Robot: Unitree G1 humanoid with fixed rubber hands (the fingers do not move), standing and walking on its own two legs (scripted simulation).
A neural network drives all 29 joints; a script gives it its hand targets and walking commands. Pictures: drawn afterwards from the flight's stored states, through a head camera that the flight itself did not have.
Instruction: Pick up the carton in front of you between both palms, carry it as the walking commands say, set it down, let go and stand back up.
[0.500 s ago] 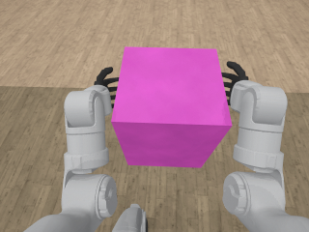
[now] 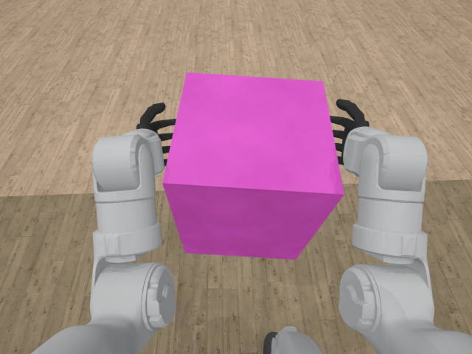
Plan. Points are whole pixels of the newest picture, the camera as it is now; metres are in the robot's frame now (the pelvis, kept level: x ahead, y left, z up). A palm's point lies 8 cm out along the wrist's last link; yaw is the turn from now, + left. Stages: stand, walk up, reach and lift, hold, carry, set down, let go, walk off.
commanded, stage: carry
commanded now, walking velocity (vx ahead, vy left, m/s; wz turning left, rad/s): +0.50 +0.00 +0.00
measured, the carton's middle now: (247, 176) +0.39 -0.01 +0.09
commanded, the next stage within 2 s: none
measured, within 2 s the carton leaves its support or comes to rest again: neither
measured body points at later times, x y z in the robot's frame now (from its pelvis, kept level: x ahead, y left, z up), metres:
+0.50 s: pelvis +0.31 +0.01 +0.01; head +0.32 +0.02 +0.46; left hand +0.69 +0.17 +0.18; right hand +0.70 -0.14 +0.19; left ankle +0.43 +0.10 -0.70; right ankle +0.17 -0.10 -0.70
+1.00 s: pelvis +0.59 -0.01 +0.04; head +0.61 -0.02 +0.49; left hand +0.98 +0.14 +0.20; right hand +0.99 -0.16 +0.19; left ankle +0.46 +0.10 -0.61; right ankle +0.69 -0.09 -0.67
